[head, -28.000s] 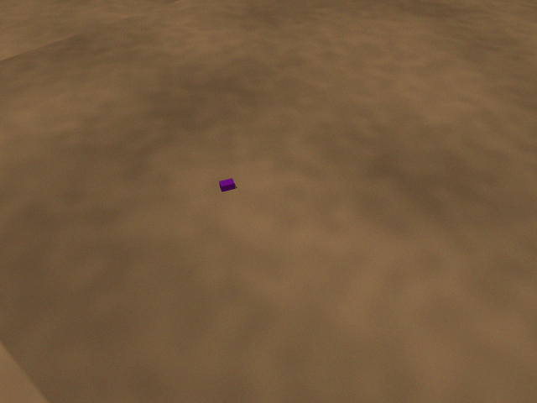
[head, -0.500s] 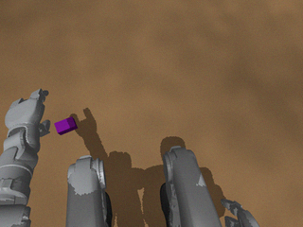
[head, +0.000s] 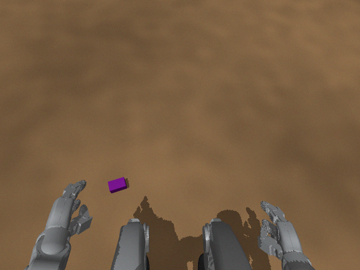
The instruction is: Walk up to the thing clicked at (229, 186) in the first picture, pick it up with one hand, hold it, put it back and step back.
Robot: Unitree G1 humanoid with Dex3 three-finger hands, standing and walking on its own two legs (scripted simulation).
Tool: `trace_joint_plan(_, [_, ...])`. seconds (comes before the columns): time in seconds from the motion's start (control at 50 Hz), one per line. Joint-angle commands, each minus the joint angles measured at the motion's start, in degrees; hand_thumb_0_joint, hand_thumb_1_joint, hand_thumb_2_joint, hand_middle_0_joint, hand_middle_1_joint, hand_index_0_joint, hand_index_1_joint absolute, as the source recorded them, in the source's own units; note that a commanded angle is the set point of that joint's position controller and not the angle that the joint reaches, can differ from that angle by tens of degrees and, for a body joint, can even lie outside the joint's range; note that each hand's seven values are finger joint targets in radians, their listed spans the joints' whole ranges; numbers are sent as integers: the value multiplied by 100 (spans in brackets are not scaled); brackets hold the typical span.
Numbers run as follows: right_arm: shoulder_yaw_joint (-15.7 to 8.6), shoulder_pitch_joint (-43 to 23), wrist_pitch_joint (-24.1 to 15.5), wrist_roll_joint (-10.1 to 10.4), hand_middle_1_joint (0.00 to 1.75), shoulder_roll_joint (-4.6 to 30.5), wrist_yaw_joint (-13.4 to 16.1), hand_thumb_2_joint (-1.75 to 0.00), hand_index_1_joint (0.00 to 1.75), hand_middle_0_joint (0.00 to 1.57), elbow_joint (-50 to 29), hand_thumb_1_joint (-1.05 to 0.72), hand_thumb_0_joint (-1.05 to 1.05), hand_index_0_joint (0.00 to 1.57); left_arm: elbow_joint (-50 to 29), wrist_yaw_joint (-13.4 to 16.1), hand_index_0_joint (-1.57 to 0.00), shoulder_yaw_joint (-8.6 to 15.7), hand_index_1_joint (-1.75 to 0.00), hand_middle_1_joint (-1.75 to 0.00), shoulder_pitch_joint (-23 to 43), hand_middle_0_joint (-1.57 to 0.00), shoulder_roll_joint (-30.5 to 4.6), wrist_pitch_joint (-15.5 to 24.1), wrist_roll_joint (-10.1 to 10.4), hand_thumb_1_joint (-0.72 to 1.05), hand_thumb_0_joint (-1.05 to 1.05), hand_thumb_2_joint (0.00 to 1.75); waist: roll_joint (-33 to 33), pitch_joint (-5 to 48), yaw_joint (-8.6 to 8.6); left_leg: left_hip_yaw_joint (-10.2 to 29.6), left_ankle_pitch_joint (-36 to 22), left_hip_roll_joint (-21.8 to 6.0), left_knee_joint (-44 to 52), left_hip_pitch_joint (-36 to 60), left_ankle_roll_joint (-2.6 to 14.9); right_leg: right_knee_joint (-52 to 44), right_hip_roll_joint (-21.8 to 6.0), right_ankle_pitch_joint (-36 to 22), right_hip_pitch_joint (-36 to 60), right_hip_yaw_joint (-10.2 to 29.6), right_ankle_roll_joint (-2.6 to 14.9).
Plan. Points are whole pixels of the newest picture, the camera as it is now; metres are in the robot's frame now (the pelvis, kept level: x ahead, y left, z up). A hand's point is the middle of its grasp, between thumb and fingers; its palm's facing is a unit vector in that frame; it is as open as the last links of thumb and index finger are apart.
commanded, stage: home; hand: left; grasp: from above
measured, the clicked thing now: (117, 185) +0.49 +0.24 -0.56
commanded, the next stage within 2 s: none
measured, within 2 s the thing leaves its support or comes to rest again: neither
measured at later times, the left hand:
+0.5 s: hand (57, 235) +0.21 +0.19 +0.09, palm faces +0.10 -0.97 -0.20, open 7.4 cm
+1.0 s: hand (58, 246) +0.20 +0.18 +0.09, palm faces +0.10 -0.98 -0.20, open 7.4 cm
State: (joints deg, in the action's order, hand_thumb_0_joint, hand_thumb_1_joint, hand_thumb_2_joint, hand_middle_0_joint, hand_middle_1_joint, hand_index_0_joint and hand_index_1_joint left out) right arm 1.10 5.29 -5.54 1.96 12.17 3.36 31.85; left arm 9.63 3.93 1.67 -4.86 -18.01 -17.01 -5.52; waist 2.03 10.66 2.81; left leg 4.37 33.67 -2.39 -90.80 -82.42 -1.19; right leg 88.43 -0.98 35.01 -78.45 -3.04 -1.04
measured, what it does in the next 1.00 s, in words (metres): rises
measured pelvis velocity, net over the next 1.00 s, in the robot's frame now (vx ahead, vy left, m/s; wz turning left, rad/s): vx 0.05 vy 0.00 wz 0.05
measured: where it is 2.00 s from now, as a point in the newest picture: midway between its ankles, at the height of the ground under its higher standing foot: outside the picture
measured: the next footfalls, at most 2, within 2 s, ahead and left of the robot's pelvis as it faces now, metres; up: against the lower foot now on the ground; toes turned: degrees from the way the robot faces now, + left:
none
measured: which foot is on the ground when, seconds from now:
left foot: down 0.00-1.00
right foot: down 0.00-1.00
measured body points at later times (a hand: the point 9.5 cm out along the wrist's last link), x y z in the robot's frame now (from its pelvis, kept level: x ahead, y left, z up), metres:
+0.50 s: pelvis +0.06 +0.00 +0.13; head +0.07 +0.00 +0.58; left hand +0.21 +0.24 +0.10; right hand +0.22 -0.24 +0.07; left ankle +0.07 +0.13 -0.55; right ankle +0.06 -0.13 -0.55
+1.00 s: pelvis +0.05 +0.00 +0.13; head +0.06 +0.00 +0.58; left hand +0.19 +0.23 +0.10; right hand +0.22 -0.24 +0.07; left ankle +0.07 +0.13 -0.55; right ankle +0.06 -0.13 -0.55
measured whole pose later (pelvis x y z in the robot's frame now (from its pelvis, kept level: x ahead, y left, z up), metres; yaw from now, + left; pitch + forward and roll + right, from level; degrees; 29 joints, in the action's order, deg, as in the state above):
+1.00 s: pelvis +0.05 +0.00 +0.13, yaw +3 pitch +9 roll -2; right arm 2.1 16.8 -14.7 0.1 12.5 10.9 31.4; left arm -6.6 0.9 1.8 -28.6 -12.3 -25.8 3.2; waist 2.7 8.8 2.4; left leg 3.3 26.2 -2.2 -57.4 -40.2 -1.2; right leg 54.4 -1.2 27.1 -36.0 -3.7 -0.9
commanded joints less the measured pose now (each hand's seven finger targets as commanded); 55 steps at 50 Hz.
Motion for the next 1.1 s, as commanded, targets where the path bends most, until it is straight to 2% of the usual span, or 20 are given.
trace_joint_plan(0.0, [-272, 373, -354, 52, 30, 806, 281, -90, 30, 20, -666, -90, 0, 20, -1313, 154, -20, 416, -30, -30, 28, -20, -528, -45, 366, 90, 0, 90, 238, 2002, 200, 63, -720, 100, 2092, 2678, 205, -2040, 178, -1006, 1972, 104, 185])
trace_joint_plan(0.06, [-210, 479, -453, 48, 30, 786, 434, -90, 30, 20, -706, -90, 0, 20, -1472, 160, -20, 541, -30, -30, -307, -20, -446, -224, 601, 90, 0, 90, 352, 1698, 118, 128, -767, 72, 2596, 3165, 169, -2442, 177, -1040, 2326, 81, 182])
trace_joint_plan(0.1, [-182, 567, -538, 31, 30, 749, 526, -90, 30, 20, -735, -90, 0, 20, -1637, 140, -20, 507, -30, -30, -508, -20, -282, -300, 726, 90, 0, 90, 407, 1542, 161, 93, -941, 77, 2863, 3430, 154, -2710, 188, -1211, 2631, 63, 174])
trace_joint_plan(0.14, [-148, 665, -609, 25, 30, 705, 612, -90, 30, 20, -798, -90, 0, 20, -1778, 133, -20, 602, -30, -30, -947, -20, -255, -399, 840, 90, 0, 90, 333, 1452, 86, -2, -1253, 128, 3058, 3702, 163, -3042, 195, -1463, 3093, 45, 158])
trace_joint_plan(0.18, [-140, 764, -669, 4, 30, 690, 676, -90, 30, 20, -852, -90, 0, 20, -1992, 102, -20, 556, -30, -30, -1249, -20, -160, -457, 919, 90, 0, 90, 272, 1370, 111, -108, -1651, 154, 3229, 3974, 167, -3316, 213, -1829, 3493, 24, 138])
trace_joint_plan(0.22, [-138, 850, -719, 0, 30, 669, 736, -90, 30, 20, -930, -90, 0, 20, -2187, 76, -20, 543, -30, -30, -1563, -20, -124, -545, 964, 90, 0, 90, 264, 1208, 59, -181, -1843, 186, 3441, 4190, 176, -3613, 207, -2015, 3786, 16, 126])
trace_joint_plan(0.36, [-155, 923, -895, -79, 30, 637, 833, -90, 30, 20, -1047, -90, 0, 20, -2645, -47, -20, 364, -30, -30, -2339, -20, 55, -687, 913, 90, 0, 90, 72, 608, 41, -185, -2087, 190, 3991, 4688, 181, -4130, 243, -2152, 4241, -99, 113])
trace_joint_plan(0.48, [-213, 858, -1055, -127, 30, 712, 830, -90, 30, 20, -1070, -90, 0, 20, -2783, -202, -20, 350, -30, -30, -2340, -20, 40, -711, 895, 90, 0, 90, 18, 224, 75, -192, -1854, 197, 4253, 4821, 184, -4329, 243, -1873, 4251, -163, 104])
trace_joint_plan(0.5, [-216, 813, -1073, -131, 30, 724, 834, -90, 30, 20, -1082, -90, 0, 20, -2722, -221, -20, 344, -30, -30, -2311, -20, 18, -708, 880, 90, 0, 90, -34, 112, 31, -184, -1771, 204, 4266, 4757, 194, -4362, 233, -1806, 4232, -178, 81])
trace_joint_plan(0.52, [-210, 819, -1091, -137, 30, 735, 828, -90, 30, 20, -1079, -90, 0, 20, -2663, -245, -20, 317, -30, -30, -2231, -20, 43, -701, 883, 90, 0, 90, -100, 43, 71, -212, -1634, 219, 4276, 4750, 212, -4413, 225, -1705, 4202, -157, 70])
trace_joint_plan(0.58, [-214, 767, -1150, -150, 30, 745, 813, -90, 30, 20, -1075, -90, 0, 20, -2698, -281, -20, 381, -30, -30, -2078, -20, -21, -647, 859, 90, 0, 90, 0, 44, 43, -210, -1402, 232, 4337, 4771, 205, -4427, 204, -1484, 4178, -143, 72])
trace_joint_plan(0.68, [-224, 751, -1217, -172, 30, 747, 811, -90, 30, 20, -1047, -90, 0, 20, -2713, -284, -20, 403, -30, -30, -2201, -20, -53, -632, 818, 90, 0, 90, -30, 271, 9, -256, -1765, 254, 4217, 4899, 202, -4396, 183, -1850, 4352, -104, 55])
trace_joint_plan(0.74, [-225, 749, -1224, -180, 30, 748, 805, -90, 30, 20, -992, -90, 0, 20, -2828, -277, -20, 413, -30, -30, -2137, -20, -89, -598, 805, 90, 0, 90, 186, 313, -34, -226, -1690, 232, 4290, 4961, 172, -4337, 198, -1755, 4323, -120, 91])
trace_joint_plan(0.78, [-200, 725, -1227, -181, 30, 730, 808, -90, 30, 20, -994, -90, 0, 20, -2661, -277, -20, 331, -30, -30, -2165, -20, -2, -614, 802, 90, 0, 90, 102, 182, 14, -182, -1558, 213, 4319, 4902, 179, -4363, 206, -1638, 4261, -134, 85])
trace_joint_plan(0.86, [-212, 703, -1245, -172, 30, 746, 821, -90, 30, 20, -984, -90, 0, 20, -2860, -257, -20, 425, -30, -30, -2124, -20, -118, -583, 814, 90, 0, 90, 74, 222, -66, -214, -1530, 223, 4317, 4867, 186, -4377, 197, -1597, 4331, -120, 85])
trace_joint_plan(0.9, [-205, 707, -1257, -184, 30, 737, 818, -90, 30, 20, -975, -90, 0, 20, -2662, -272, -20, 359, -30, -30, -2195, -20, -22, -588, 815, 90, 0, 90, 52, 202, -16, -232, -1571, 227, 4278, 4866, 191, -4386, 200, -1654, 4317, -110, 71])
trace_joint_plan(1.0, [-204, 694, -1267, -168, 30, 736, 828, -90, 30, 20, -971, -90, 0, 20, -2787, -261, -20, 442, -30, -30, -2169, -20, -123, -577, 838, 90, 0, 90, -9, 172, -101, -241, -1249, 236, 4341, 4747, 194, -4452, 197, -1341, 4294, -111, 78])
trace_joint_plan(1.04, [-210, 713, -1283, -172, 30, 748, 825, -90, 30, 20, -966, -90, 0, 20, -2648, -278, -20, 349, -30, -30, -2289, -20, -11, -597, 840, 90, 0, 90, -24, 181, -37, -198, -1293, 218, 4356, 4779, 192, -4404, 211, -1405, 4287, -119, 77])
trace_joint_plan(1.08, [-217, 690, -1280, -157, 30, 754, 828, -90, 30, 20, -980, -90, 0, 20, -2669, -276, -20, 342, -30, -30, -2280, -20, -1, -605, 846, 90, 0, 90, 100, 149, -72, -213, -1287, 208, 4369, 4793, 175, -4376, 211, -1385, 4222, -122, 91])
